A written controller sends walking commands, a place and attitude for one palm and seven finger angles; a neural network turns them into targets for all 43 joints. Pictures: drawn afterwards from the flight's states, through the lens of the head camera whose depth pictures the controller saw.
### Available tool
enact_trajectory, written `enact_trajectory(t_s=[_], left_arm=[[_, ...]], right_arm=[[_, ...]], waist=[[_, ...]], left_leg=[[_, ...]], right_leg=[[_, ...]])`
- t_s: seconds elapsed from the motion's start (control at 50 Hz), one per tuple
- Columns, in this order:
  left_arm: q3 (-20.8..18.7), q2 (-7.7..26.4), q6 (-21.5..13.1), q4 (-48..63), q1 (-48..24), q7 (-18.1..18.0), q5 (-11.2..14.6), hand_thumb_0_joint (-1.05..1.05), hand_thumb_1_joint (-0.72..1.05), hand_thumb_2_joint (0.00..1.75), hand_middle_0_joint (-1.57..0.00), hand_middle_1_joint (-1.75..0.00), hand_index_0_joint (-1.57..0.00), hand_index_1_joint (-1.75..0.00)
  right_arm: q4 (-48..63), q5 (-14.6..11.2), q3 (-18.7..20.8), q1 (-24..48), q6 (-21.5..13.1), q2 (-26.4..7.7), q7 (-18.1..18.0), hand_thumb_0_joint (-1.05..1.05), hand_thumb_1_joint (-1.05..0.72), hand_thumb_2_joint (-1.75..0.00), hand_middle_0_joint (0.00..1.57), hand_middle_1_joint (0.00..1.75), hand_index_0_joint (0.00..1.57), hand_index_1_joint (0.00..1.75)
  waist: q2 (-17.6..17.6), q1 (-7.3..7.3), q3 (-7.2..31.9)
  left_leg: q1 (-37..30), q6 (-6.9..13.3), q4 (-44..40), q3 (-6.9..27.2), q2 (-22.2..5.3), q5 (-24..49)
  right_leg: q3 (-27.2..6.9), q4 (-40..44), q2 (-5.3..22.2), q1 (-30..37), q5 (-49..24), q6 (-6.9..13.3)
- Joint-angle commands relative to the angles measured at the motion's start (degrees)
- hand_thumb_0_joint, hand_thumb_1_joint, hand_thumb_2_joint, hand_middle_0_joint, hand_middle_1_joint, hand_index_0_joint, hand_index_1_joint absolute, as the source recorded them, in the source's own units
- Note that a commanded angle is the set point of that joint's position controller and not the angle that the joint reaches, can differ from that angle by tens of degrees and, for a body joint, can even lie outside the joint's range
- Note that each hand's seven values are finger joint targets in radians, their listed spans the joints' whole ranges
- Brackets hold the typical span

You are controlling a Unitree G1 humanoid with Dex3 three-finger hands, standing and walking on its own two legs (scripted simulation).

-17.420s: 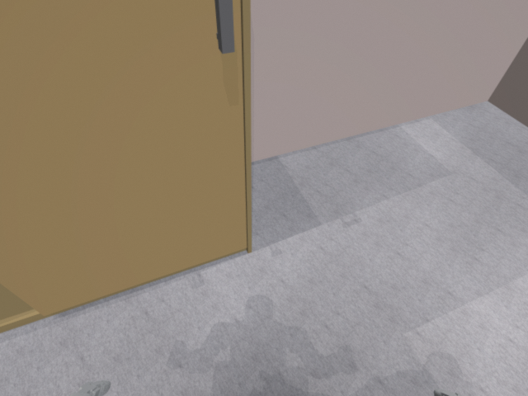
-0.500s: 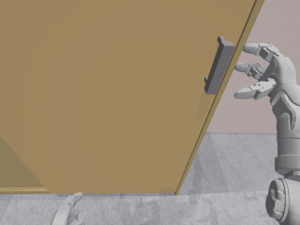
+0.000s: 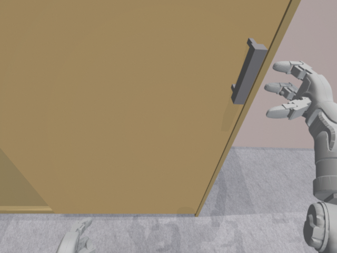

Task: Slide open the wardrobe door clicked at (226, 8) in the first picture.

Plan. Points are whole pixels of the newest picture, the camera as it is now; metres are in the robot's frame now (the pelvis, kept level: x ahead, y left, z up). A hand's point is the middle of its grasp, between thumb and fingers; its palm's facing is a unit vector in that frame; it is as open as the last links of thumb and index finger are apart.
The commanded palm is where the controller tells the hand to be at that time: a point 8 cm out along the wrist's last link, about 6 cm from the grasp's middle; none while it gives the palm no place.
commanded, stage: move the hooked fingers beside the handle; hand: right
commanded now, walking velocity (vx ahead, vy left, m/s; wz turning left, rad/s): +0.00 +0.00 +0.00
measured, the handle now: (244, 71) +0.48 -0.12 +0.23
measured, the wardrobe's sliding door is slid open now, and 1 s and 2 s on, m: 0.00 0.00 0.00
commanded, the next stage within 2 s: feel for the door with the fingertips in 0.06 s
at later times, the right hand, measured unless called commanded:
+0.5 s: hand (261, 88) +0.41 -0.15 +0.24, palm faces -0.09 +1.00 -0.01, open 14.0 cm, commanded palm +0.39 -0.21 +0.24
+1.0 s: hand (263, 81) +0.44 -0.16 +0.24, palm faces -0.07 +1.00 -0.01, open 13.7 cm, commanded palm +0.42 -0.21 +0.24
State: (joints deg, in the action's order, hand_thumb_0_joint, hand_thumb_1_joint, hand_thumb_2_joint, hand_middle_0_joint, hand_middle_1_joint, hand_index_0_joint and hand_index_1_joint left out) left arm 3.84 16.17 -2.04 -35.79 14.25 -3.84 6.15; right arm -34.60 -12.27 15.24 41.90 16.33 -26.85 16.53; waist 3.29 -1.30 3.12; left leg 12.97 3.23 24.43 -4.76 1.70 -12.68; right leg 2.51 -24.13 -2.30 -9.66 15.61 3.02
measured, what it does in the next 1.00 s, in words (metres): stands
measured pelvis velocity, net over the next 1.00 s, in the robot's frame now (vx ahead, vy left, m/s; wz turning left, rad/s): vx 0.00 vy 0.00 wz -0.01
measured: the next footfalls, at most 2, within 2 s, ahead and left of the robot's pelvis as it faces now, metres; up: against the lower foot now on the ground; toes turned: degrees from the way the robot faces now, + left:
none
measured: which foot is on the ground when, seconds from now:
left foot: down 0.00-1.00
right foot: down 0.00-1.00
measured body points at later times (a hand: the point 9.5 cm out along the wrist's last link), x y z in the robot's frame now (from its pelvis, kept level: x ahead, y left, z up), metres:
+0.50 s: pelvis +0.00 +0.00 +0.00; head -0.01 +0.02 +0.45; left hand +0.16 +0.23 -0.10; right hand +0.41 -0.20 +0.24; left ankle +0.00 +0.08 -0.74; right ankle -0.03 -0.08 -0.74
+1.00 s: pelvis +0.00 +0.00 +0.00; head +0.00 +0.01 +0.45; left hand +0.13 +0.25 -0.11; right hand +0.44 -0.21 +0.24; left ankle +0.00 +0.08 -0.74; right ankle -0.03 -0.08 -0.74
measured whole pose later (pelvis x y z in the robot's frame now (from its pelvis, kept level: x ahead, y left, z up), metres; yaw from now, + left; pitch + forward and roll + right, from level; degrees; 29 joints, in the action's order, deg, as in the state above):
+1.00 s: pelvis +0.00 +0.00 +0.00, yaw +0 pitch +2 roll +0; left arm 3.4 15.8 -2.2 -38.7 14.7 -4.1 5.5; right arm -37.9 -12.0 12.5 48.7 14.6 -22.0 12.4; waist 2.4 -1.5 2.8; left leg 13.2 3.2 24.2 -5.0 1.7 -12.9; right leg 2.1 -24.2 -2.4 -10.1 15.9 3.1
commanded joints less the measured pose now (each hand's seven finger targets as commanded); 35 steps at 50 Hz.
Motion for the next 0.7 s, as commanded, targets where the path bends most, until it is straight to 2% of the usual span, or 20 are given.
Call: enact_trajectory(t_s=[0.0,0.02,0.08,0.14,0.16,0.2,0.24,0.26,0.28,0.3,0.36,0.4,0.44,0.46,0.48,0.5,0.52,0.6,0.62,0.68], left_arm=[[-2.64,6.11,-4.52,9.80,-7.08,-0.80,-0.09,0.00,0.90,0.90,-0.20,-0.30,-0.20,-0.30],[-2.44,6.02,-4.74,9.34,-6.95,-0.87,-0.14,0.00,0.90,0.90,-0.20,-0.30,-0.20,-0.30],[-2.30,6.52,-4.60,7.21,-6.48,-1.04,-0.11,0.00,0.90,0.90,-0.20,-0.30,-0.20,-0.30],[-2.33,6.78,-4.02,6.13,-5.58,-1.04,0.12,0.00,0.90,0.90,-0.20,-0.30,-0.20,-0.30],[-2.56,6.94,-3.73,6.45,-5.44,-0.76,0.02,0.00,0.90,0.90,-0.20,-0.30,-0.20,-0.30],[-2.68,6.76,-3.74,7.27,-5.79,-0.57,0.16,0.00,0.90,0.90,-0.20,-0.30,-0.20,-0.30],[-2.89,6.64,-3.96,7.93,-6.09,-0.37,0.09,0.00,0.90,0.90,-0.20,-0.30,-0.20,-0.30],[-2.97,6.43,-4.00,8.44,-6.28,-0.30,-0.02,0.00,0.90,0.90,-0.20,-0.30,-0.20,-0.30],[-2.85,6.30,-4.19,8.65,-6.87,-0.23,0.02,0.00,0.90,0.90,-0.20,-0.30,-0.20,-0.30],[-2.78,6.11,-4.38,8.69,-7.01,-0.20,-0.12,0.00,0.90,0.90,-0.20,-0.30,-0.20,-0.30],[-2.61,5.98,-4.14,7.72,-7.36,-0.25,-0.18,0.00,0.90,0.90,-0.20,-0.30,-0.20,-0.30],[-2.39,5.95,-3.91,7.50,-7.38,-0.28,-0.30,0.00,0.90,0.90,-0.20,-0.30,-0.20,-0.30],[-2.29,5.40,-3.69,7.64,-7.89,-0.18,-0.38,0.00,0.90,0.90,-0.20,-0.30,-0.20,-0.30],[-2.49,5.61,-3.47,7.65,-7.61,-0.08,-0.60,0.00,0.90,0.90,-0.20,-0.30,-0.20,-0.30],[-2.35,5.40,-3.34,7.94,-8.03,-0.06,-0.57,0.00,0.90,0.90,-0.20,-0.30,-0.20,-0.30],[-2.34,5.29,-3.25,8.08,-7.88,-0.11,-0.58,0.00,0.90,0.90,-0.20,-0.30,-0.20,-0.30],[-2.33,5.39,-3.06,7.90,-7.76,-0.24,-0.61,0.00,0.90,0.90,-0.20,-0.30,-0.20,-0.30],[-2.34,5.71,-2.88,7.12,-6.99,-0.89,-0.49,0.00,0.90,0.90,-0.20,-0.30,-0.20,-0.30],[-2.43,5.75,-3.00,7.10,-6.74,-0.97,-0.50,0.00,0.90,0.90,-0.20,-0.30,-0.20,-0.30],[-2.41,5.90,-2.92,7.00,-6.33,-1.02,-0.41,0.00,0.90,0.90,-0.20,-0.30,-0.20,-0.30]], right_arm=[[25.87,-2.53,3.01,32.97,-8.99,-11.74,1.40,0.00,0.50,-0.30,0.30,1.20,0.30,1.20],[25.40,-2.91,3.15,33.25,-9.04,-11.35,1.06,0.00,0.50,-0.30,0.30,1.20,0.30,1.20],[18.91,-2.37,5.24,31.86,-6.72,-13.19,-0.77,0.00,0.50,-0.30,0.30,1.20,0.30,1.20],[10.52,-0.65,3.97,27.66,-3.02,-11.97,-2.44,0.00,0.50,-0.30,0.30,1.20,0.30,1.20],[10.51,-0.28,2.88,26.85,-2.44,-10.80,-2.66,0.00,0.50,-0.30,0.30,1.20,0.30,1.20],[11.71,-0.41,0.57,27.16,-1.85,-7.86,-2.50,0.00,0.50,-0.30,0.30,1.20,0.30,1.20],[15.56,-1.09,-0.03,27.91,-2.84,-6.82,-1.87,0.00,0.50,-0.30,0.30,1.20,0.30,1.20],[17.41,-1.63,-0.56,26.58,-3.63,-5.70,-1.54,0.00,0.50,-0.30,0.30,1.20,0.30,1.20],[19.11,-2.18,-0.58,27.09,-4.23,-4.87,-1.23,0.00,0.50,-0.30,0.30,1.20,0.30,1.20],[20.22,-2.74,0.54,27.51,-4.68,-5.51,-1.34,0.00,0.50,-0.30,0.30,1.20,0.30,1.20],[19.56,-2.67,0.88,28.55,-4.55,-5.83,-2.62,0.00,0.50,-0.30,0.30,1.20,0.30,1.20],[18.46,-1.51,3.62,28.16,-3.69,-8.66,-4.63,0.00,0.50,-0.30,0.30,1.20,0.30,1.20],[20.03,-0.47,1.77,29.45,-3.05,-6.59,-6.33,0.00,0.50,-0.30,0.30,1.20,0.30,1.20],[20.84,-0.01,2.54,28.90,-3.04,-7.94,-7.02,0.00,0.50,-0.30,0.30,1.20,0.30,1.20],[21.06,0.25,2.07,28.29,-2.83,-6.94,-7.23,0.00,0.50,-0.30,0.30,1.20,0.30,1.20],[21.71,0.12,1.66,28.73,-2.72,-6.49,-7.36,0.00,0.50,-0.30,0.30,1.20,0.30,1.20],[20.40,0.23,2.57,28.55,-2.50,-7.70,-7.34,0.00,0.50,-0.30,0.30,1.20,0.30,1.20],[16.91,-0.15,0.17,32.82,-2.53,-6.00,-5.83,0.00,0.50,-0.30,0.30,1.20,0.30,1.20],[16.23,-0.38,1.66,32.38,-2.63,-7.42,-5.74,0.00,0.50,-0.30,0.30,1.20,0.30,1.20],[14.21,-0.47,1.15,31.87,-3.09,-7.20,-4.93,0.00,0.50,-0.30,0.30,1.20,0.30,1.20]], waist=[[1.10,0.01,22.48],[0.94,-0.05,22.06],[-0.11,0.02,15.28],[-0.33,0.10,9.33],[-0.68,0.50,10.29],[-2.11,0.08,12.57],[-2.29,0.02,16.69],[-4.16,0.31,18.34],[-3.27,0.30,19.24],[-4.67,0.56,19.92],[-4.55,0.59,16.12],[-3.93,1.18,14.11],[-1.44,0.90,13.77],[-2.67,1.28,14.78],[-1.51,1.24,14.73],[-2.26,1.00,16.00],[-2.63,0.98,16.05],[-3.67,-0.70,15.41],[-3.70,-0.32,16.25],[-3.67,-0.21,16.69]], left_leg=[[-8.19,-0.26,-1.05,4.84,-3.02,20.96],[-7.68,-0.34,-1.29,4.74,-2.92,20.33],[-6.11,-0.41,-2.78,4.54,-2.79,16.03],[-3.33,-0.36,-3.28,3.99,-3.04,11.94],[-4.03,-0.30,-3.25,3.97,-3.16,12.19],[-4.44,-0.34,-2.42,3.84,-3.02,13.91],[-6.01,-0.32,-1.83,4.07,-3.04,16.74],[-7.03,-0.28,-1.31,3.82,-2.90,18.56],[-7.06,-0.35,-1.16,4.08,-2.81,19.75],[-7.54,-0.49,-1.20,4.15,-2.76,19.97],[-6.08,-0.62,-1.92,4.23,-2.79,17.12],[-6.37,-0.59,-2.02,4.36,-2.87,16.27],[-5.81,-0.52,-2.05,4.41,-3.07,15.47],[-7.08,-0.56,-2.00,4.38,-3.16,16.06],[-7.21,-0.49,-1.92,4.53,-3.09,16.92],[-7.98,-0.58,-1.70,4.54,-3.06,17.73],[-8.47,-0.61,-1.73,4.70,-3.06,18.35],[-6.79,-0.81,-2.31,4.62,-2.93,17.11],[-7.39,-0.75,-2.30,4.86,-2.95,17.55],[-7.81,-0.66,-2.18,4.77,-3.01,18.20]], right_leg=[[-5.03,0.14,2.67,10.40,-21.90,0.05],[-5.13,0.15,2.59,10.41,-21.30,-0.07],[-4.88,1.63,2.55,5.90,-16.27,-0.17],[-5.10,2.83,2.61,2.00,-12.59,-0.56],[-5.06,2.91,2.64,2.31,-13.33,-0.59],[-5.26,2.53,2.75,3.47,-14.91,-0.54],[-5.09,1.73,2.84,5.79,-17.64,-0.43],[-5.29,1.33,3.13,7.19,-20.26,-0.48],[-5.07,1.01,2.99,8.14,-21.40,-0.44],[-5.10,0.90,2.92,8.20,-21.10,-0.36],[-4.65,1.45,2.86,6.14,-17.42,-0.19],[-4.53,2.01,2.67,4.21,-16.48,-0.25],[-4.33,2.09,2.53,4.29,-15.86,-0.36],[-4.40,2.06,2.77,4.37,-16.77,-0.41],[-4.17,2.11,2.75,4.71,-17.51,-0.35],[-4.24,1.97,2.67,5.00,-17.99,-0.37],[-4.09,1.78,2.64,4.69,-18.14,-0.27],[-4.17,1.87,2.69,5.17,-16.44,0.01],[-4.19,1.63,2.60,5.12,-16.71,0.12],[-4.22,1.71,2.56,5.03,-17.34,0.07]])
